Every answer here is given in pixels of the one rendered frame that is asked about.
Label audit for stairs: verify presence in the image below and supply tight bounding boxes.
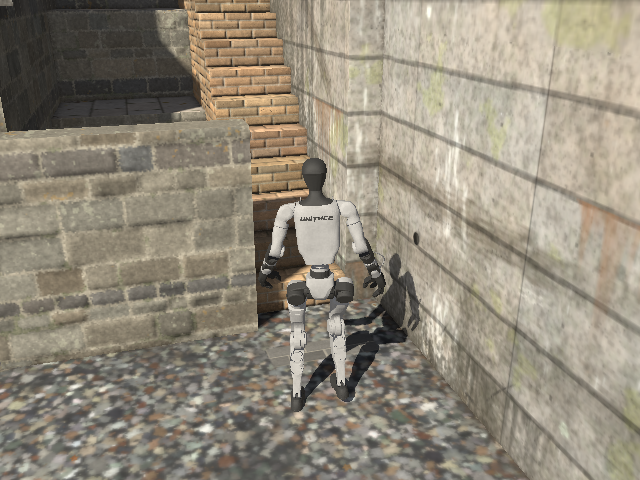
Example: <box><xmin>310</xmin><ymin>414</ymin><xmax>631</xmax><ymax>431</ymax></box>
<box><xmin>178</xmin><ymin>0</ymin><xmax>345</xmax><ymax>314</ymax></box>

